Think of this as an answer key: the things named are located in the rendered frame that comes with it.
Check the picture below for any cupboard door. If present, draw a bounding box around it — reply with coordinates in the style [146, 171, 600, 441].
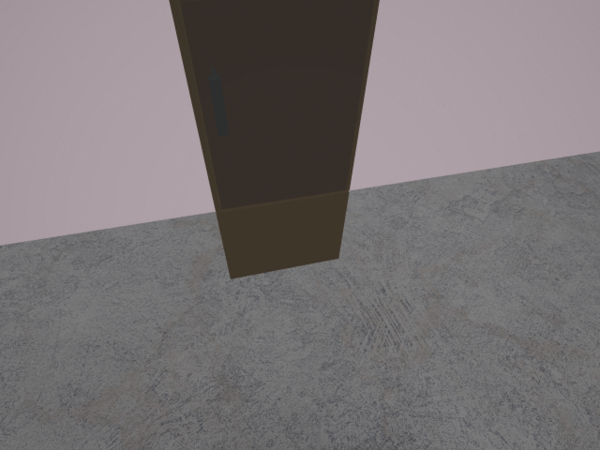
[180, 0, 374, 209]

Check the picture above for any handle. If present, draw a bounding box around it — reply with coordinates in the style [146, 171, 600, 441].
[208, 68, 229, 136]

